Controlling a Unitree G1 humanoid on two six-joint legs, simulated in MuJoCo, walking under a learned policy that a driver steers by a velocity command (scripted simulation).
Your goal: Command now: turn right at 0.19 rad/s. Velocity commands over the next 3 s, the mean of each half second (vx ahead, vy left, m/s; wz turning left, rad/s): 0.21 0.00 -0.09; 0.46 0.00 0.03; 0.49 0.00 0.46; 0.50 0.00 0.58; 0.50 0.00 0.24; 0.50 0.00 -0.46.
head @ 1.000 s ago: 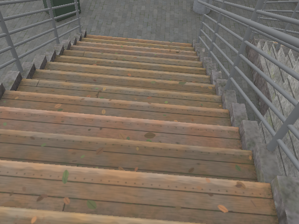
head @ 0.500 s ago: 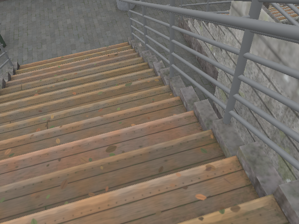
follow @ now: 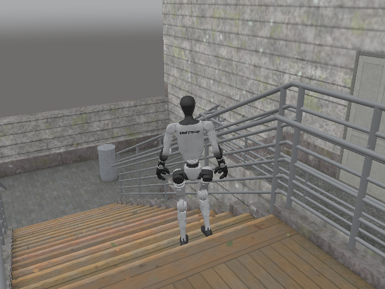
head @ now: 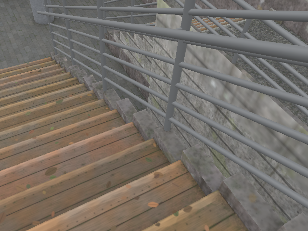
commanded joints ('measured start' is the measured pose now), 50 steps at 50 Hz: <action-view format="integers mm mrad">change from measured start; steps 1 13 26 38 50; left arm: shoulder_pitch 3 49 209 255 16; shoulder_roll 47 21 110 100 21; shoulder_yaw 3 -33 15 -4 -19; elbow -18 80 149 161 105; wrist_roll -4 -3 22 22 30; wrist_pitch -1 -56 -136 -164 -90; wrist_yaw -5 5 -13 74 11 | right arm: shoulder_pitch -113 -49 -62 -214 47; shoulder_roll -73 -153 -149 -80 -179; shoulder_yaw -13 -55 -67 -61 -59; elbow -87 -26 13 7 190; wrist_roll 8 9 -13 55 2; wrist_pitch -27 -9 -42 -25 -109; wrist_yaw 5 39 69 131 35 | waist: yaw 37 39 42 104 87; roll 171 101 -13 3 135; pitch -11 67 14 85 169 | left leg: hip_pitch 12 -92 -267 26 -332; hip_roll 192 138 69 105 304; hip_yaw -185 -217 1 7 -395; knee -165 -170 554 92 -150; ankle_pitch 202 -410 -38 612 118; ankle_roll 86 63 -43 -95 177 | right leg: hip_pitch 9 352 372 28 -265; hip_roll -47 -129 -389 -279 -262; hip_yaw -24 -158 127 3 -150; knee -43 -524 -632 -236 255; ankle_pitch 20 -81 297 -154 213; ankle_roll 24 -130 -279 -166 -41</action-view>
